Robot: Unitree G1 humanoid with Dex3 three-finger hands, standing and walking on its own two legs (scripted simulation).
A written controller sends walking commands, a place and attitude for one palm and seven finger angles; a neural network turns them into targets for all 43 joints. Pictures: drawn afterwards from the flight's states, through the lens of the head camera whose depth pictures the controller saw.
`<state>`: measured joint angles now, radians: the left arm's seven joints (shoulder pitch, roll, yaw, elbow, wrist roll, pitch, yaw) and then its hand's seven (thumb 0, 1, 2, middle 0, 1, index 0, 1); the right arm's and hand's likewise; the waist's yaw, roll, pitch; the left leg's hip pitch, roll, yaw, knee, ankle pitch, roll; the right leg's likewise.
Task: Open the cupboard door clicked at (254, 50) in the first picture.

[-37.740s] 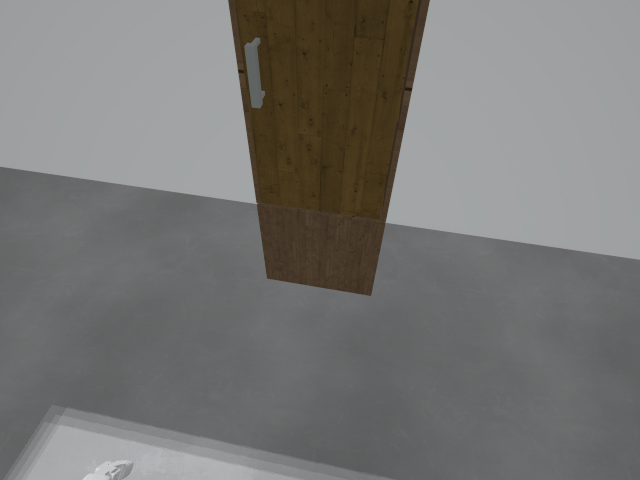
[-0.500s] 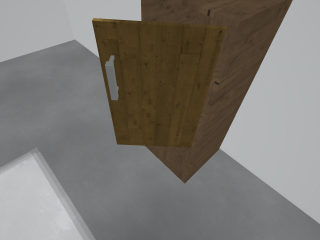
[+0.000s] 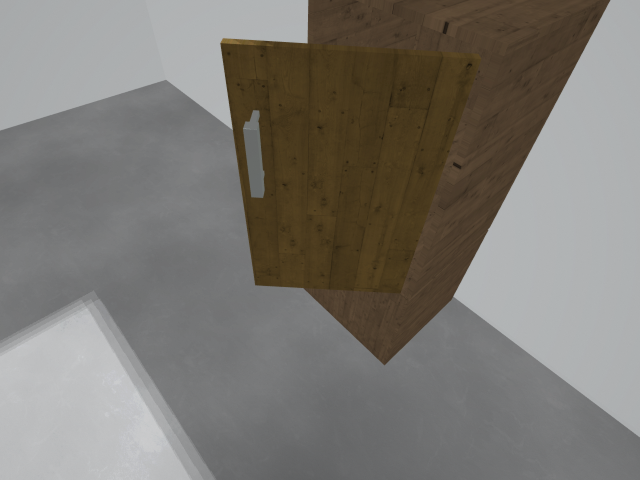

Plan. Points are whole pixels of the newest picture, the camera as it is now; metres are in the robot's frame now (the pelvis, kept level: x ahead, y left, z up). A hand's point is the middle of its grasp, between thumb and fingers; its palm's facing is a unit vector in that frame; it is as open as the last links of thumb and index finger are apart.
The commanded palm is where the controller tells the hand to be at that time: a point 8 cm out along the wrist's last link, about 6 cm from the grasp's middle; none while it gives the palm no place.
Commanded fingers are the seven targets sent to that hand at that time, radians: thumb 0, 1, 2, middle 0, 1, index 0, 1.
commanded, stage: come to a stop and stand still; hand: left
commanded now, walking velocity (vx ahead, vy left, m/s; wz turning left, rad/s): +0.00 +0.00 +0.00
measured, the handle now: (256, 155) +0.59 +0.15 +0.08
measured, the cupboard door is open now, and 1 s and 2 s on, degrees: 45 45 45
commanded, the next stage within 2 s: look again from close up in 0.10 s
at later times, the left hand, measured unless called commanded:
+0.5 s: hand out of the picture +0.03 +0.17 -0.17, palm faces +0.00 -0.97 -0.23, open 7.3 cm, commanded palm none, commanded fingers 0.00 0.90 0.90 -0.20 -0.30 -0.20 -0.30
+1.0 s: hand (205, 371) +0.25 +0.17 -0.01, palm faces +0.23 -0.97 -0.10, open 7.6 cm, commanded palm +0.15 +0.22 -0.05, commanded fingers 0.00 0.64 0.79 -0.22 -0.47 -0.22 -0.47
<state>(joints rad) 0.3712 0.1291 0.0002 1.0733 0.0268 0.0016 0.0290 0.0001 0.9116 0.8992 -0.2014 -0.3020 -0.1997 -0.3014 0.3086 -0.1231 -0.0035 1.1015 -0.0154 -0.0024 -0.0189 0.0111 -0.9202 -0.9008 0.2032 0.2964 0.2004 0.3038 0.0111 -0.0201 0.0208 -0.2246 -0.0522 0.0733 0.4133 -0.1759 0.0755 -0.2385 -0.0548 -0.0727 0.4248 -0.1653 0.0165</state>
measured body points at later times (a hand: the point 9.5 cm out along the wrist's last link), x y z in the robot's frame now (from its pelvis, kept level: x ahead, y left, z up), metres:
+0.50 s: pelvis +0.03 -0.01 +0.00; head +0.02 -0.02 +0.45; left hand +0.04 +0.22 -0.15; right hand +0.04 -0.23 -0.17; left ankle +0.03 +0.07 -0.74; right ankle +0.04 -0.13 -0.74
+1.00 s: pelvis +0.03 -0.03 -0.01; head +0.03 -0.04 +0.44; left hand +0.23 +0.22 +0.00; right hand +0.15 -0.29 -0.12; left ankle +0.03 +0.07 -0.74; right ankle +0.04 -0.13 -0.74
